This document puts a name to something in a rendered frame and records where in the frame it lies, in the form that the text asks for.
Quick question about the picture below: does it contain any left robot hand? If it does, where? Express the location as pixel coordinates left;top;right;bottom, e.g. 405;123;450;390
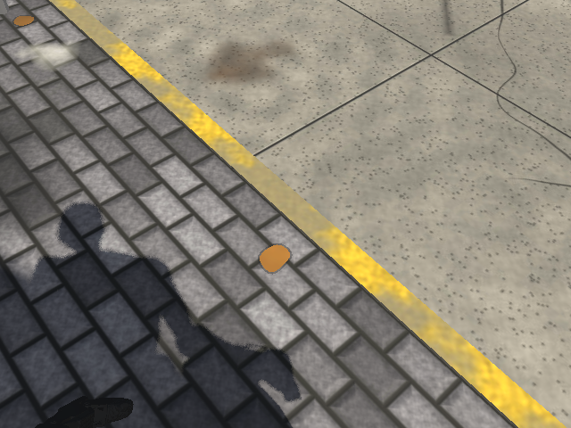
35;396;134;428

